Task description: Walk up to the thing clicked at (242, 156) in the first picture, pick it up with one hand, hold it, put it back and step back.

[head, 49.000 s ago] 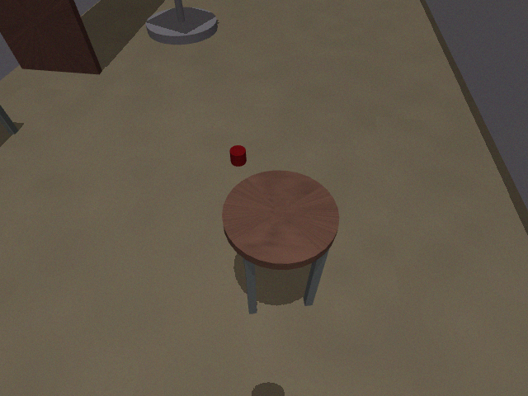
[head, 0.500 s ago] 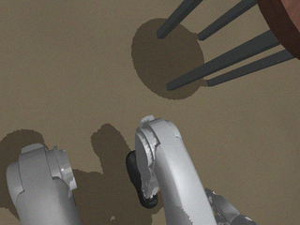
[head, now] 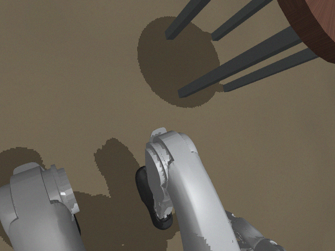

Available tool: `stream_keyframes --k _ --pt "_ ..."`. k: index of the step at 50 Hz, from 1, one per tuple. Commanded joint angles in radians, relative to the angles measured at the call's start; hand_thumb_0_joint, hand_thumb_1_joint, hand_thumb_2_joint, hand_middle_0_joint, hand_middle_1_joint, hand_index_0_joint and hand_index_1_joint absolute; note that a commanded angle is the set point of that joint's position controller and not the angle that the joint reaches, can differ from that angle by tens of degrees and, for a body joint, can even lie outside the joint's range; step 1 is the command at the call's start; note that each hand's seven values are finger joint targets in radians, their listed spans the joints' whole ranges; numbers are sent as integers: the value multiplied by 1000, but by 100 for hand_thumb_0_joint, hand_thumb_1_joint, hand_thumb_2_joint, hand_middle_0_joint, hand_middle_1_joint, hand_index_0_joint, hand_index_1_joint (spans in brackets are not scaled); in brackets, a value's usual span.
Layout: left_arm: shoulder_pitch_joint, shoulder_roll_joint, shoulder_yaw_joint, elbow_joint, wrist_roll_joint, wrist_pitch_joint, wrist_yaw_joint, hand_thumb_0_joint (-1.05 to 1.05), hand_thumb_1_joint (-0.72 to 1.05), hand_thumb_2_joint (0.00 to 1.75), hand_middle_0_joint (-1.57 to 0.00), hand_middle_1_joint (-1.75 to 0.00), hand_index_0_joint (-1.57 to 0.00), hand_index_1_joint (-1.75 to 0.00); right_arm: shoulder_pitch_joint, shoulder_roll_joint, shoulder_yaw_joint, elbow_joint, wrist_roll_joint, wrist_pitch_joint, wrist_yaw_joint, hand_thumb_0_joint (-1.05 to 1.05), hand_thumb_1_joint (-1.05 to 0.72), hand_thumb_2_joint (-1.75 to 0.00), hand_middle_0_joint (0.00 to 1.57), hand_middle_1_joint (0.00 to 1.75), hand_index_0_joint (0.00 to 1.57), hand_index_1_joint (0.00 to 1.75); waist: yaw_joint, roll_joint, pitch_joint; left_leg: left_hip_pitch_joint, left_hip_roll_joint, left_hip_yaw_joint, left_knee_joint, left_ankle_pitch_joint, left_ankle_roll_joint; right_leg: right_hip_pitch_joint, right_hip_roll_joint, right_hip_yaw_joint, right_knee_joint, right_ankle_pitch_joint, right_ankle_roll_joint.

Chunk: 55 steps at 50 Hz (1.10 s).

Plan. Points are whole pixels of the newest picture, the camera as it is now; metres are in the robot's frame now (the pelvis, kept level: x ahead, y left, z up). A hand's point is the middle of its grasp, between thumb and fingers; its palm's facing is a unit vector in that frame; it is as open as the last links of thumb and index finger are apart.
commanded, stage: open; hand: left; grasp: from above
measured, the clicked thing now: out of the picture +0.43 +0.35 -0.26
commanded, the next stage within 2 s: withdraw in 0.80 s
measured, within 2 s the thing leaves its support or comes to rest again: rests again in 1.24 s
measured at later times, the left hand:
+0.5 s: hand out of the picture +0.43 +0.35 -0.24, palm faces -0.44 -0.16 -0.88, open 13.7 cm
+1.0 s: hand out of the picture +0.43 +0.34 -0.24, palm faces -0.44 -0.15 -0.89, open 13.9 cm
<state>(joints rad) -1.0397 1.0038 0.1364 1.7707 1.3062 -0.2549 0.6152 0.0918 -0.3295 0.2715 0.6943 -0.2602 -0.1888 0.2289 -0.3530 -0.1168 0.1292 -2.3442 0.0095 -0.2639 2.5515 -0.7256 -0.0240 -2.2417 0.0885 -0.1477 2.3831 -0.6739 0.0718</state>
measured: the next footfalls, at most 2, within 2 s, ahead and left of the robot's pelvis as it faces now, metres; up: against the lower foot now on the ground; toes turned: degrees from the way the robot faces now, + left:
none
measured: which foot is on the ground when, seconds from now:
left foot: down 0.00-1.00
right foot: down 0.00-1.00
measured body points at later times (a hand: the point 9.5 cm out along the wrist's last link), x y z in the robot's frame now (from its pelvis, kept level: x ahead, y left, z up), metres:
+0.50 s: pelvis +0.00 +0.00 +0.00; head +0.27 +0.14 +0.34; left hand +0.45 +0.35 -0.19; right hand +0.07 -0.25 -0.06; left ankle +0.06 +0.13 -0.27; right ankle +0.11 -0.12 -0.27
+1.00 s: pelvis +0.00 +0.00 +0.00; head +0.26 +0.13 +0.34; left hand +0.45 +0.35 -0.19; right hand +0.07 -0.26 -0.06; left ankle +0.06 +0.13 -0.27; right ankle +0.11 -0.12 -0.27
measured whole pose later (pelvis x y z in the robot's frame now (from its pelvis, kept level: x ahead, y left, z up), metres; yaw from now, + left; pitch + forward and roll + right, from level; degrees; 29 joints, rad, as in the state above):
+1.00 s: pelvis +0.00 +0.00 +0.00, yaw +0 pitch +28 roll -14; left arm -1.02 1.00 0.14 1.70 1.30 -0.24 0.60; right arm 0.09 -0.34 0.27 0.67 -0.25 -0.21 0.24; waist -0.35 -0.13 0.14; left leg -2.34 0.01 -0.27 2.55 -0.72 -0.02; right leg -2.23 0.09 -0.16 2.37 -0.67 0.07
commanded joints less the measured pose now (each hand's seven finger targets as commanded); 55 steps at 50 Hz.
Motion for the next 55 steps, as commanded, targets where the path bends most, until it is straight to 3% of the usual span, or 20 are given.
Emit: stream_keyframes --k 1,5,9,13,14,17,20,24,25,27,28,29,32,39,43,44,45,48,52,55 --pt "-223 205 -19 -92 -8 0 33 0 -15 90 -26 -104 -29 -100 181 -315 -93 9 1 0 -15 0 -90 -90 20 30 20 30 -44 458 -609 449 28 112 -262 199 38 341 25 -117 -199 238 -90" --pt "-230 223 0 -117 -13 -6 49 0 -38 94 -16 -106 -19 -104 182 -323 -90 8 -2 -1 -17 0 -90 -90 20 30 20 30 -39 469 -615 463 28 108 -268 206 34 342 23 -129 -200 244 -89" --pt "-250 201 -19 -102 -3 -1 52 0 -49 101 -9 -109 -10 -108 174 -316 -88 11 -4 -13 -7 0 -90 -90 20 30 20 30 -56 494 -586 474 32 100 -267 193 27 307 21 -136 -183 235 -91" --pt "-250 198 -29 -145 -13 9 52 0 -51 103 -8 -111 -9 -110 161 -324 -93 2 -1 -25 -3 0 -90 -90 20 30 20 30 -31 523 -614 491 30 106 -278 203 26 323 23 -128 -199 241 -92" --pt "-224 232 -2 -112 -6 19 56 0 -51 104 -8 -111 -9 -110 181 -325 -90 17 -8 -24 0 0 -90 -90 20 30 20 30 -43 509 -626 503 31 111 -263 232 28 347 24 -128 -196 272 -89" --pt "-220 232 8 -130 -13 29 52 0 -50 102 -8 -111 -9 -109 178 -333 -99 10 -4 -30 7 0 -90 -90 20 30 20 30 -34 521 -623 504 30 107 -266 243 24 324 18 -131 -184 273 -90" --pt "-215 197 -10 -127 -21 36 45 0 -52 99 -7 -108 -8 -107 173 -327 -102 11 -2 -29 9 0 -90 -90 20 30 20 30 -43 528 -619 510 33 101 -275 242 21 323 21 -133 -183 275 -93" --pt "-215 246 24 -161 -32 37 37 0 -53 98 -6 -106 -7 -105 178 -332 -103 12 7 -30 10 0 -90 -90 20 30 20 30 -25 531 -643 510 32 108 -265 264 24 347 20 -124 -189 289 -94" --pt "-222 219 6 -140 -30 37 30 0 -52 97 -6 -107 -7 -105 182 -329 -100 9 4 -32 12 0 -90 -90 20 30 20 30 -46 508 -609 481 30 113 -250 246 29 340 19 -123 -191 279 -92" --pt "-216 210 2 -144 -33 35 23 0 -52 98 -6 -107 -7 -106 182 -335 -105 6 7 -30 12 0 -90 -90 20 30 20 30 -47 512 -604 486 30 108 -259 244 25 331 19 -130 -189 273 -95" --pt "-201 231 16 -164 -36 31 22 0 -52 97 -6 -106 -7 -104 182 -331 -107 12 7 -26 11 0 -90 -90 20 30 20 30 -28 521 -641 498 32 109 -270 247 27 355 23 -123 -197 273 -93" --pt "-222 190 -13 -170 -45 27 18 0 -52 97 -6 -105 -7 -104 174 -335 -104 -5 9 -28 9 0 -90 -90 20 30 20 30 -39 513 -631 501 28 104 -273 250 22 339 18 -131 -192 273 -95" --pt "-206 231 15 -172 -36 24 18 0 -51 97 -6 -106 -7 -104 188 -331 -103 10 9 -21 9 0 -90 -90 20 30 20 30 -33 519 -646 507 31 104 -270 259 23 350 20 -129 -187 281 -94" --pt "-214 199 -15 -163 -36 11 18 0 -50 97 -6 -105 -7 -104 176 -333 -98 -5 12 -17 5 0 -89 -90 20 30 20 30 -42 511 -633 499 31 107 -267 256 26 348 20 -130 -195 280 -93" --pt "-209 219 -3 -151 -38 9 28 0 -50 96 -6 -105 -7 -103 171 -326 -97 3 14 -15 -1 0 -89 -90 20 30 20 30 -32 491 -624 479 33 111 -265 225 31 352 24 -121 -204 258 -92" --pt "-231 196 -29 -149 -37 9 24 0 -50 96 -6 -106 -7 -104 165 -326 -90 -9 12 -21 1 0 -89 -90 20 30 20 30 -45 499 -597 466 30 112 -265 207 30 334 22 -122 -202 241 -94" --pt "-219 232 -2 -135 -33 11 26 0 -49 95 -6 -106 -8 -104 177 -334 -95 1 12 -21 1 0 -89 -90 20 30 20 30 -46 478 -590 469 32 109 -264 199 32 333 21 -127 -204 235 -90" --pt "-258 259 14 -233 -29 4 31 0 -52 98 -6 -102 -7 -101 168 -334 -99 -12 16 -23 -2 0 -90 -90 20 30 20 30 -19 545 -657 518 31 108 -280 220 23 343 18 -125 -197 243 -96" --pt "-238 228 18 -331 -38 35 27 0 -53 99 -6 -102 -7 -101 172 -315 -121 -3 23 -22 7 0 -91 -90 20 30 20 30 16 629 -765 591 28 116 -296 284 11 338 14 -124 -177 300 -102" --pt "-192 211 36 -456 -46 74 4 0 -54 99 -6 -101 -7 -101 176 -303 -161 -1 42 -4 12 0 -91 -90 20 30 20 30 71 691 -852 621 23 141 -315 323 9 344 15 -103 -190 325 -108"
